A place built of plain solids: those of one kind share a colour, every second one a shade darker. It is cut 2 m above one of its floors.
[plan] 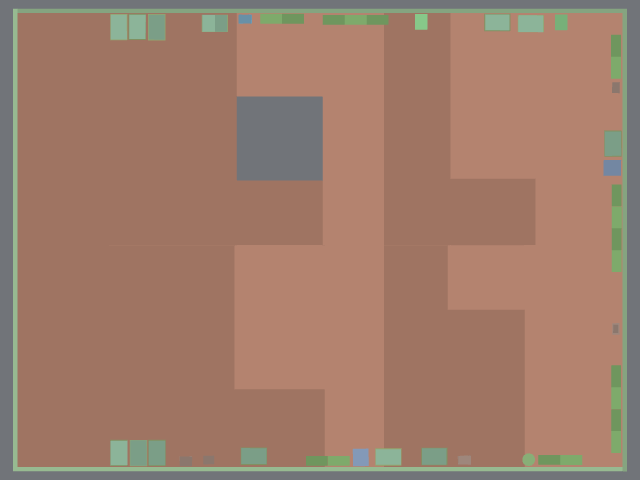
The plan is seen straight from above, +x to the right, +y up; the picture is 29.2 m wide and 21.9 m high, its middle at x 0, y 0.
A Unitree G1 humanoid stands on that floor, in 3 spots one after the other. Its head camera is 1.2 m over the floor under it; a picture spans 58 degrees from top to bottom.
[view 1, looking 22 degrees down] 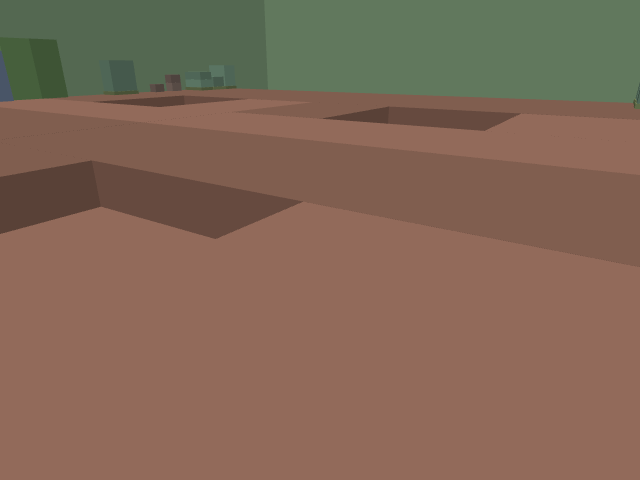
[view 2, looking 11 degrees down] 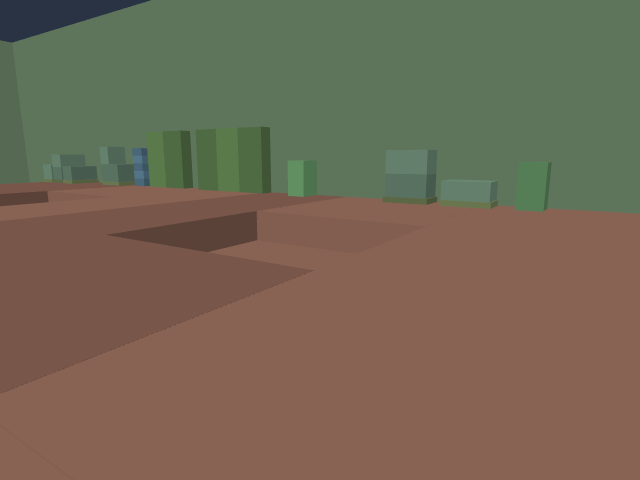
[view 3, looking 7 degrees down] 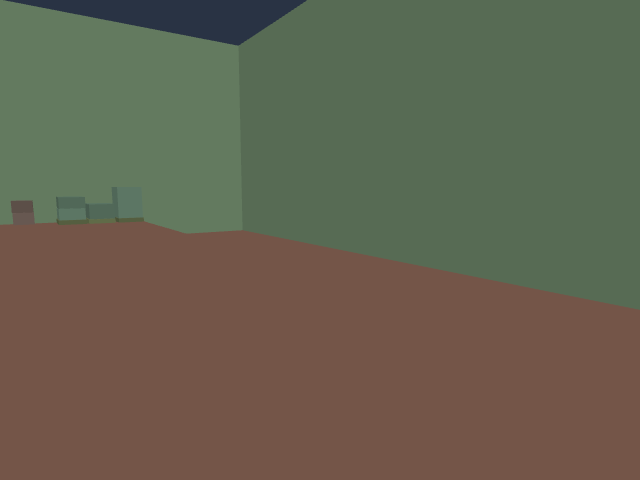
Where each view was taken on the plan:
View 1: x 9.18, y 8.57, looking -147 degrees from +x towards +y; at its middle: floor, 3.20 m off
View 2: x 12.32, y -0.93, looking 123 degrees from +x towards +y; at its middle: floor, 8.77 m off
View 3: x -6.25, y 6.76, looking -124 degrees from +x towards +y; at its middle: wall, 13.61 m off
